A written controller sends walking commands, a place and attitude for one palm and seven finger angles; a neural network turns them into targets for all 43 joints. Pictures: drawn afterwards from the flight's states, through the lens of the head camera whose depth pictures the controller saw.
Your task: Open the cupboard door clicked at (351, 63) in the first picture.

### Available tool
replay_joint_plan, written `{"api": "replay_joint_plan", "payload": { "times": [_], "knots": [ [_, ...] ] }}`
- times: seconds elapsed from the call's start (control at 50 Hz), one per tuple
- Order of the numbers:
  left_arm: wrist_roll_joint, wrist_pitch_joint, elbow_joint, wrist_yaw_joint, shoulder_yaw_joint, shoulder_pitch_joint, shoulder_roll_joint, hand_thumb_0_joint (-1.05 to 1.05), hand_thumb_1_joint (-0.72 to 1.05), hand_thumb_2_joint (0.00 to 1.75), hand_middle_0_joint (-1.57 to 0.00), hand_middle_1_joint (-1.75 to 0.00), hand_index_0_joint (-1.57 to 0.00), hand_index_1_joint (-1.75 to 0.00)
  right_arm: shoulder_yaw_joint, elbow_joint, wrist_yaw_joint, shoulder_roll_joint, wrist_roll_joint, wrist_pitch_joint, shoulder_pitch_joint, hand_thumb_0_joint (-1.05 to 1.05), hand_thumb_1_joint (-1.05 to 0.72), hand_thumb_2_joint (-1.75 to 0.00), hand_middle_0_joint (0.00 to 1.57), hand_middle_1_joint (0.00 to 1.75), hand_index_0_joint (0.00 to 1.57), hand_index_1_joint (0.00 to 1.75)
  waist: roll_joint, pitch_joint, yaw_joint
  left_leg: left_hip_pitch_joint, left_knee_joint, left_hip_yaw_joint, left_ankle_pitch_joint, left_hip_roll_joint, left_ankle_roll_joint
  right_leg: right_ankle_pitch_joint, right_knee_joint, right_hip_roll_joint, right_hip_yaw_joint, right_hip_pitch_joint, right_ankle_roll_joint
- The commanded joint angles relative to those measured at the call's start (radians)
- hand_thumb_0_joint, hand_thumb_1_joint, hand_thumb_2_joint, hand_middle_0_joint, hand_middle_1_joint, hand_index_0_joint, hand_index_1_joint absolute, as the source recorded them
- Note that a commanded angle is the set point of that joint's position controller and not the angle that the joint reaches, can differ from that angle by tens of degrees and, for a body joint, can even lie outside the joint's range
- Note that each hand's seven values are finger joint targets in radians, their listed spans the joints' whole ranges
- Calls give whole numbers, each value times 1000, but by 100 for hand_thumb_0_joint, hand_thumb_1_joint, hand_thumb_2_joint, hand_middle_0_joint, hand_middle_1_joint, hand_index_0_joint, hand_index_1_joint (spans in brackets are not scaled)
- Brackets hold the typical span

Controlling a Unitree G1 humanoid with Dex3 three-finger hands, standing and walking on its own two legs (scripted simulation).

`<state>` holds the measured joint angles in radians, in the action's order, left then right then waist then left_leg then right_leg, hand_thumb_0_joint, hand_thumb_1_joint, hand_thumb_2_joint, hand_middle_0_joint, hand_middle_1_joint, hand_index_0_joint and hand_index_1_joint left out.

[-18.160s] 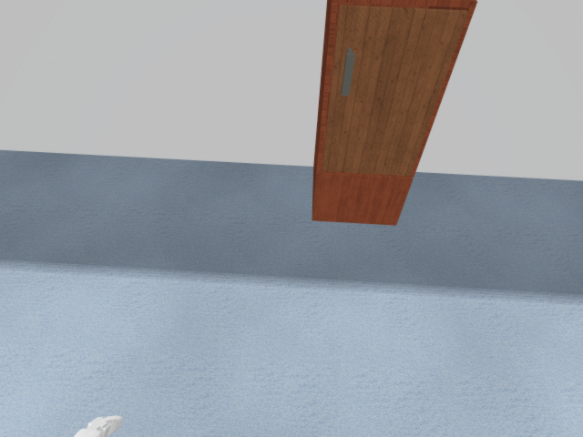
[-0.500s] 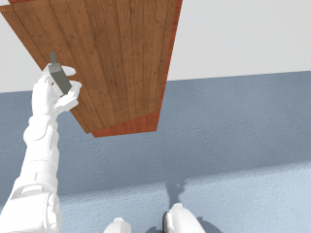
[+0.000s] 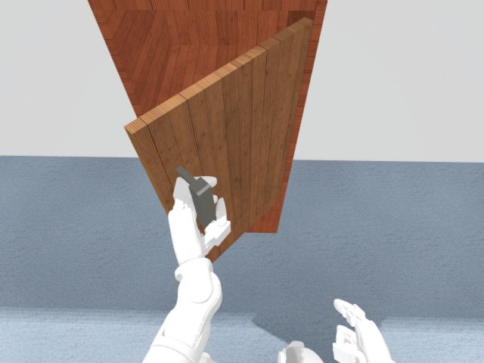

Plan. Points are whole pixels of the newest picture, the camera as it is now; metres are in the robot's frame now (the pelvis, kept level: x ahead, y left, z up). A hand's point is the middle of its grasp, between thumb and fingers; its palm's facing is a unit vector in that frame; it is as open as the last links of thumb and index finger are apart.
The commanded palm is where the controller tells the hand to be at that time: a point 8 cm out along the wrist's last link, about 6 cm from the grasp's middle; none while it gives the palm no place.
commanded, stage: pull the door open along its arc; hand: left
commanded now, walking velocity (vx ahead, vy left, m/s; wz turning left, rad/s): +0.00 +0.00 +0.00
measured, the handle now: (196, 198) +0.37 +0.10 +0.04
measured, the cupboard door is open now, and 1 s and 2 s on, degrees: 47 49 54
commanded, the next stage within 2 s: open thumb and fingers to let go in 0.04 s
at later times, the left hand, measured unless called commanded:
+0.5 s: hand (231, 226) +0.32 +0.04 +0.04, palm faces +0.42 -0.91 -0.04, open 9.3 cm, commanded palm +0.27 +0.08 +0.04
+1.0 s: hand (230, 226) +0.32 +0.04 +0.04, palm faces +0.36 -0.93 -0.03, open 15.2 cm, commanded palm +0.28 +0.08 +0.04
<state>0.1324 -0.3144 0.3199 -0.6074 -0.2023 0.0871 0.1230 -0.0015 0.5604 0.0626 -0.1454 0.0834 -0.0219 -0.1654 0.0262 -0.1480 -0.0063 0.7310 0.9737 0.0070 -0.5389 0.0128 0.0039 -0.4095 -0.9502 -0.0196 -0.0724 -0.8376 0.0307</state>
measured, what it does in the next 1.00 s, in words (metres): stands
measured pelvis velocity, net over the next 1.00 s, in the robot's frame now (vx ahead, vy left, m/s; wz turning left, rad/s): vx -0.03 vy -0.01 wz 0.02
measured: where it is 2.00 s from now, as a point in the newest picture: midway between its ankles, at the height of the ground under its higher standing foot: outside the picture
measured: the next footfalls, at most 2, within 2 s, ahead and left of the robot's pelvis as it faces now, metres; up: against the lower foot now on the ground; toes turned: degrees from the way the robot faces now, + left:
none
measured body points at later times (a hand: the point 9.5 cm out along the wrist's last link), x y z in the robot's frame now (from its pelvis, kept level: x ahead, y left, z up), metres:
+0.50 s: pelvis -0.02 -0.04 +0.00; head +0.05 -0.06 +0.44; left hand +0.29 +0.08 +0.05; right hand +0.15 -0.27 -0.13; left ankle -0.04 +0.12 -0.68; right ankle +0.02 -0.10 -0.68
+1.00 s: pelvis -0.03 -0.01 -0.01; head +0.04 -0.02 +0.44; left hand +0.30 +0.09 +0.04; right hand +0.13 -0.23 -0.13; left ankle -0.04 +0.12 -0.68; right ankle +0.02 -0.10 -0.68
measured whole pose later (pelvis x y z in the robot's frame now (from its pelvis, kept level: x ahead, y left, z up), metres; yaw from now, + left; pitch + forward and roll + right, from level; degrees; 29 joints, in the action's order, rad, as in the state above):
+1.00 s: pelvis -0.03 -0.01 -0.01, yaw +1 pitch +15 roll +1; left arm 0.12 -0.34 0.49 -0.67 -0.16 0.23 0.14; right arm 0.01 0.64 0.00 -0.17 0.10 0.03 -0.18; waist 0.03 -0.14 -0.03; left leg 0.77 1.01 0.00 -0.50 0.00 0.01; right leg -0.38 -0.99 -0.03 -0.08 -0.88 0.04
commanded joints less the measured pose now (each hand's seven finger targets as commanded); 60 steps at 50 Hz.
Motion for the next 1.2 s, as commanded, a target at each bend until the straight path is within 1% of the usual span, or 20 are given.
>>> {"api": "replay_joint_plan", "payload": {
  "times": [0.0,0.02,0.1,0.12,0.18,0.22,0.26,0.32,0.42,0.52,0.62,0.64,0.92,1.04,1.06,1.08,1.1,1.12,1.14,1.18],
  "knots": [
    [-5,-38,-293,-14,-88,30,199,0,90,90,-40,-135,-40,-135,39,-127,-10,-100,-12,50,42,0,-90,-90,20,30,20,30,-90,-341,1,-83,-117,1,418,-26,8,434,99,11,3,416,14],
    [-5,-28,-295,-15,-85,19,191,0,90,90,-40,-135,-40,-135,37,-129,-11,-101,-15,51,51,0,-90,-90,20,30,20,30,-102,-331,0,-78,-118,-3,409,-26,9,429,105,10,7,418,14],
    [8,-7,-207,-59,-15,197,136,0,90,90,-40,-135,-40,-135,25,-91,-29,-100,-4,55,74,0,-90,-90,20,30,20,30,-86,-252,-16,-24,-99,-11,302,-39,8,318,126,-6,40,348,3],
    [11,-11,-199,-76,26,305,91,0,90,90,-40,-135,-40,-135,22,-76,-39,-104,-3,56,78,0,-90,-90,20,30,20,30,-97,-238,-30,-7,-90,-15,277,-42,6,287,141,-13,59,335,-2],
    [3,-17,-150,-80,63,275,77,0,69,81,-38,-133,-38,-133,24,-70,-50,-98,2,60,89,0,-90,-90,20,30,20,30,-128,-274,-15,28,-77,-11,233,-53,6,238,168,-35,112,381,-15],
    [-1,-28,-162,-73,65,290,66,0,55,75,-38,-131,-38,-131,29,-70,-61,-98,3,65,80,0,-90,-90,20,30,20,30,-180,-312,-26,42,-68,-11,223,-52,6,255,184,-48,145,425,-28],
    [-2,-39,-157,-59,44,273,88,0,41,69,-36,-130,-36,-130,34,-67,-63,-98,6,68,70,0,-90,-90,20,30,20,30,-152,-322,-25,46,-68,-7,224,-53,7,279,180,-54,152,437,-30],
    [5,-60,-165,-41,51,278,62,0,20,60,-35,-127,-35,-127,40,-67,-67,-106,5,72,55,0,-90,-90,20,30,20,30,-153,-349,-31,61,-58,-7,226,-51,7,312,171,-61,166,454,-35],
    [-1,-77,-133,-22,57,297,47,0,-15,45,-32,-124,-32,-124,44,-62,-74,-114,1,77,50,0,-90,-90,20,30,20,30,-186,-306,-43,94,-60,-13,173,-51,4,217,203,-72,196,440,-40],
    [-6,-89,-115,-27,83,349,20,0,-50,30,-30,-120,-30,-120,47,-61,-79,-122,-1,84,50,0,-90,-90,20,30,20,30,-167,-303,-41,93,-62,-9,153,-52,-1,119,213,-69,196,413,-33],
    [-5,-93,-80,-43,96,370,19,0,-50,30,-27,-105,-27,-105,47,-60,-80,-122,2,87,48,0,-90,-90,20,30,20,30,-171,-292,-40,95,-68,-7,145,-51,-3,70,208,-57,177,388,-27],
    [-3,-95,-76,-47,91,390,25,0,-50,30,-27,-100,-27,-100,47,-58,-79,-122,3,89,51,0,-90,-90,20,30,20,30,-138,-286,-42,90,-67,-2,137,-51,-4,40,209,-56,174,367,-24],
    [17,-85,-38,-86,52,423,90,0,-50,30,-15,-30,-15,-30,45,-59,-66,-128,15,95,28,0,-90,-90,20,30,20,30,-92,-313,-33,13,-97,-9,221,-38,-3,148,115,-2,44,292,6],
    [17,-71,-27,-97,23,455,134,0,-50,30,-15,-30,-15,-30,42,-54,-55,-126,17,95,35,0,-90,-90,20,30,20,30,-89,-297,-38,-7,-98,-16,242,-32,0,151,95,5,15,248,10],
    [133,-103,-51,113,-207,413,56,0,-50,30,-15,-30,-15,-30,48,-31,-56,-159,15,88,-47,0,-90,-90,20,30,20,30,-149,-266,-123,-32,-69,-16,244,-26,-17,227,82,-3,41,225,8],
    [96,-146,-104,220,-139,465,-9,0,-50,30,-15,-30,-15,-30,52,-64,-60,-157,2,95,-56,0,-90,-90,20,30,20,30,-101,-318,-99,-19,-62,-16,260,-33,-22,269,66,-14,48,262,12],
    [82,-176,-129,287,-114,466,-57,0,-50,30,-15,-30,-15,-30,55,-70,-65,-159,0,95,-59,0,-90,-90,20,30,20,30,-96,-377,-78,-27,-62,-16,276,-37,-22,303,51,-16,58,311,12],
    [66,-191,-157,346,-125,457,-63,0,-50,30,-15,-30,-15,-30,53,-82,-68,-161,-7,97,-54,0,-90,-90,20,30,20,30,-58,-386,-76,-41,-61,-17,287,-37,-21,318,41,-17,60,312,16],
    [38,-201,-169,415,-145,454,-55,0,-50,30,-15,-30,-15,-30,51,-90,-68,-161,-17,103,-57,0,-90,-90,20,30,20,30,-44,-375,-81,-56,-65,-22,280,-36,-20,304,42,-18,56,297,16],
    [-71,-182,-143,510,-137,425,-22,0,-50,30,-15,-30,-15,-30,39,-116,-72,-160,-46,115,-47,0,-90,-90,20,30,20,30,-47,-303,-78,-53,-91,-28,228,-37,-19,235,74,-10,45,285,13]
  ]
}}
